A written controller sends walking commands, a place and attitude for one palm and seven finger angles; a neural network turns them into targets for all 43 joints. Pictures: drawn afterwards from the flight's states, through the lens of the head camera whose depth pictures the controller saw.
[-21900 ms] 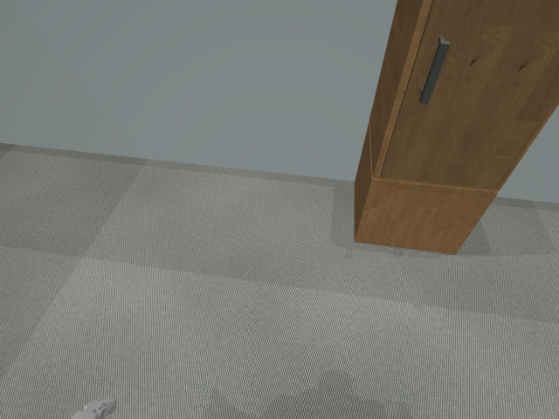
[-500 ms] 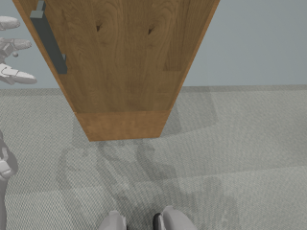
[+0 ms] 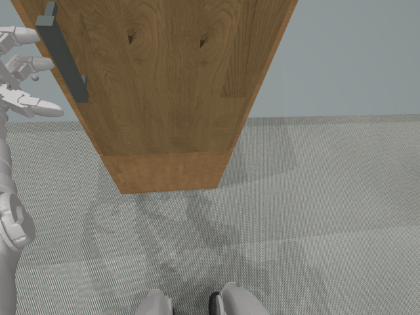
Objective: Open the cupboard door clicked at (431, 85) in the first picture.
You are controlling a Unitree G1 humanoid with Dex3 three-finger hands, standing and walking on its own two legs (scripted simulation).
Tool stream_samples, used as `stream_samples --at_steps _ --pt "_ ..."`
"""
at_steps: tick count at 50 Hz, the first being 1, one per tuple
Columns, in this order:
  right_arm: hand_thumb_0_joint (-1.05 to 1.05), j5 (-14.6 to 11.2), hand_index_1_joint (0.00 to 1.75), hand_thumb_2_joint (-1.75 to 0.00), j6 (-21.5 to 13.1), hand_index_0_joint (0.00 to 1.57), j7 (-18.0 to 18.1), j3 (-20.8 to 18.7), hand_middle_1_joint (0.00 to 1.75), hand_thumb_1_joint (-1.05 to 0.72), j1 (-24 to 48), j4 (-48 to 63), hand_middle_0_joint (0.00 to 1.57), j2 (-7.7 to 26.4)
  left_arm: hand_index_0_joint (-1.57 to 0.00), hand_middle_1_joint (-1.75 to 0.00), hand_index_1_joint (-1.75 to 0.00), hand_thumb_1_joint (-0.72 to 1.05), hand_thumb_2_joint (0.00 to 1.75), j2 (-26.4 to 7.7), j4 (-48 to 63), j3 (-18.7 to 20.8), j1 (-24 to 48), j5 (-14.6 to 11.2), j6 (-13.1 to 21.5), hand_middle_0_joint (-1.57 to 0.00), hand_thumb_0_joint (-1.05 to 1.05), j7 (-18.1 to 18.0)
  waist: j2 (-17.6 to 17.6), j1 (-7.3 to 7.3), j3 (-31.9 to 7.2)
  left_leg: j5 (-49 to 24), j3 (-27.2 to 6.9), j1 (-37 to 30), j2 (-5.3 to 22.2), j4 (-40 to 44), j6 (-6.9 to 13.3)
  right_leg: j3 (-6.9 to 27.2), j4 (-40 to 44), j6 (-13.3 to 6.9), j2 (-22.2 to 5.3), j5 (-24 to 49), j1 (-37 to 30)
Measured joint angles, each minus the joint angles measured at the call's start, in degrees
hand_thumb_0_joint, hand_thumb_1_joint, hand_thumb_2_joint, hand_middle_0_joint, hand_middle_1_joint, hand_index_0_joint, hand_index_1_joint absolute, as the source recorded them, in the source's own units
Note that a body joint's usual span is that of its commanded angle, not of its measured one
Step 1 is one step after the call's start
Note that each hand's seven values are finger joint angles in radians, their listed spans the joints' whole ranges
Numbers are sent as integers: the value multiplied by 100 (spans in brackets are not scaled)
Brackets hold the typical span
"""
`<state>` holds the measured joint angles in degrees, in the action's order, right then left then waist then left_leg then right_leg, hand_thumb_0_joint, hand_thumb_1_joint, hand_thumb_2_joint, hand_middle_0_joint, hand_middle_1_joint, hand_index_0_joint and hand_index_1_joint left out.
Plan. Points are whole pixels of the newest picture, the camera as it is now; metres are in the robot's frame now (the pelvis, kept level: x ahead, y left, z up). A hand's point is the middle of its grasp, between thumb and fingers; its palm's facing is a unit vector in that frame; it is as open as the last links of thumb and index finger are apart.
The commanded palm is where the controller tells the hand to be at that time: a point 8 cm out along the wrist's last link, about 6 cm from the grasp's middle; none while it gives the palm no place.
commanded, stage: slide the fingers in behind the handle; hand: left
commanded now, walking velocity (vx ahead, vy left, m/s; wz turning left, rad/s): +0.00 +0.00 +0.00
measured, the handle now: (68, 57) +0.54 +0.21 +0.11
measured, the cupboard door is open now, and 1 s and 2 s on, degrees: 0 1 1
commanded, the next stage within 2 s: move the hooked fingers beside the handle in 1.16 s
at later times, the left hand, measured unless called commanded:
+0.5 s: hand (42, 82) +0.49 +0.25 +0.10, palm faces +0.07 -1.00 +0.01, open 14.5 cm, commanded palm +0.48 +0.25 +0.10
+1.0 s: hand (49, 89) +0.48 +0.23 +0.10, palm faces +0.11 -0.99 -0.02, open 15.2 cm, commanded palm +0.47 +0.23 +0.10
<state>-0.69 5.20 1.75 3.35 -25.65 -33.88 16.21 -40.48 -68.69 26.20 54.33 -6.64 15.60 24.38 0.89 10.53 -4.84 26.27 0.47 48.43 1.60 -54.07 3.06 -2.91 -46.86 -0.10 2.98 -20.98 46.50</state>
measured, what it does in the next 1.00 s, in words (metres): stands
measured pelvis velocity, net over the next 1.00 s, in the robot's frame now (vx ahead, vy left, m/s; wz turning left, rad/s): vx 0.00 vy -0.01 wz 0.07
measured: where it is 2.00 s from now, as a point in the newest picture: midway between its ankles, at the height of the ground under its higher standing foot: outside the picture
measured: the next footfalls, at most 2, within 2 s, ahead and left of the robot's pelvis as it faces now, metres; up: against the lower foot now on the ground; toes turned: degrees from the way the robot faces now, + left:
none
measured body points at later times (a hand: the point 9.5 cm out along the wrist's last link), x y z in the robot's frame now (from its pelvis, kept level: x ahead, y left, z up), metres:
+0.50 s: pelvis +0.00 +0.00 +0.00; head +0.12 +0.03 +0.43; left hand +0.48 +0.30 +0.10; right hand +0.01 -0.27 -0.10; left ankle -0.01 +0.08 -0.69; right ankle +0.01 -0.13 -0.69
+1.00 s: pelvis +0.00 -0.01 +0.00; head +0.11 +0.02 +0.44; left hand +0.47 +0.29 +0.11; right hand +0.04 -0.27 -0.11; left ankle -0.01 +0.08 -0.69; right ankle +0.01 -0.13 -0.69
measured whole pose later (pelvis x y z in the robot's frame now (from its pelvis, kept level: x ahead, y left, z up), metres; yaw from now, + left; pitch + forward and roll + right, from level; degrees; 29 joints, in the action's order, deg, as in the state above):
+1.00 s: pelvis +0.00 -0.01 +0.00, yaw +4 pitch +18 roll -4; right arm 0.0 0.8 -0.3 1.1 -22.0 -39.7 15.2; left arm -28.2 -65.8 13.9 52.7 -10.8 18.7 11.8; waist 1.9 5.9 -4.9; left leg 25.8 -2.6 45.2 -0.6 -53.3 2.4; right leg -5.9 -47.0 -0.6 1.0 -22.4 42.3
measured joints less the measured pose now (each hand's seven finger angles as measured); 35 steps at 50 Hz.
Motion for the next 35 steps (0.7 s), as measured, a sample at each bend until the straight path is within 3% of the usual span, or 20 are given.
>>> stream_samples --at_steps 13,35 --pt "0 4 30 -90 -74 20 -52 -34 30 -90 169 -64 21 -59 -27 -118 -119 -50 30 395 111 -224 -97 -109 108 -25 -2 -347 18 -134 -6 10 -50 -135 -51 12 -8 -49 -24 -8 -47 -58 -144" --pt "0 63 30 -90 -253 20 -181 -203 30 -91 184 -468 21 -102 -13 -113 -115 -50 30 1028 408 -944 -246 -358 174 -14 -2 -1063 74 -374 -50 -18 -231 -287 -154 79 -51 -222 32 -36 -135 -117 -368"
